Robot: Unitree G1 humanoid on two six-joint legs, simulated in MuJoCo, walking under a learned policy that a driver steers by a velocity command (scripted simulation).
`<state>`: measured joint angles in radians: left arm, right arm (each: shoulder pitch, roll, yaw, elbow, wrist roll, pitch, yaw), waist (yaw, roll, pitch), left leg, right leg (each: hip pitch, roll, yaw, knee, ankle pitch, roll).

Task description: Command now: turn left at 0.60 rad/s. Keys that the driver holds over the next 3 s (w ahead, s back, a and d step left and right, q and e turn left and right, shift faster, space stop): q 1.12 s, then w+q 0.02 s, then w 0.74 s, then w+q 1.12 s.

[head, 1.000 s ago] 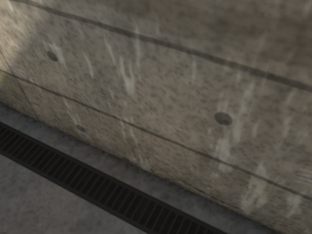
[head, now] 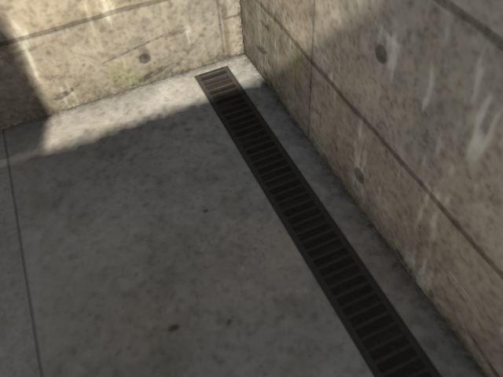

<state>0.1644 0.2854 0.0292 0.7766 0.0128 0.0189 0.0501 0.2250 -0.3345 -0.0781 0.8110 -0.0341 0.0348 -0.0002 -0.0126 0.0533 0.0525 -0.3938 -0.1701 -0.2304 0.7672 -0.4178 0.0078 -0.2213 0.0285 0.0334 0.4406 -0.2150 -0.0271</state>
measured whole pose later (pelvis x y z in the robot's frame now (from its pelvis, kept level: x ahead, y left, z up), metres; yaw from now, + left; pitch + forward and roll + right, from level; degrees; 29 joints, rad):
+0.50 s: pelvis -0.02 +0.04 +0.00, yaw +18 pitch +0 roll -1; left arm 0.21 0.32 0.06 0.75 0.02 0.06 0.01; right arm 0.18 -0.30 -0.05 0.73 0.00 0.05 0.02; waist 0.02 -0.05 0.09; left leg -0.23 -0.08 -0.04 0.49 -0.25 0.07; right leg -0.43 -0.05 -0.03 1.01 -0.46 0.02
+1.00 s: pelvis +0.01 +0.01 +0.00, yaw +35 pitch +0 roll +1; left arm 0.15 0.29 0.02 0.67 0.01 0.03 0.04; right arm 0.24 -0.34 -0.08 0.76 -0.02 0.06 0.00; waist -0.03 0.05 0.07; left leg -0.36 -0.18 -0.22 0.77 -0.44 0.01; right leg -0.25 0.04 0.03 0.50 -0.24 -0.05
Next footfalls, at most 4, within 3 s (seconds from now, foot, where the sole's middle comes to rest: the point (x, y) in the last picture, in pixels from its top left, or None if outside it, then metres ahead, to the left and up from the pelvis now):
0.38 left None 0.00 0.12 -0.78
0.94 right None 0.10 -0.04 -0.78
1.44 left None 0.00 0.16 -0.78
1.90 right None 0.35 0.29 -0.78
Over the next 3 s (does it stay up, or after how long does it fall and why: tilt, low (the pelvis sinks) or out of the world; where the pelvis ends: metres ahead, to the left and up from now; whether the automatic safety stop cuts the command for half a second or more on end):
stays up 0.51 0.70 -0.02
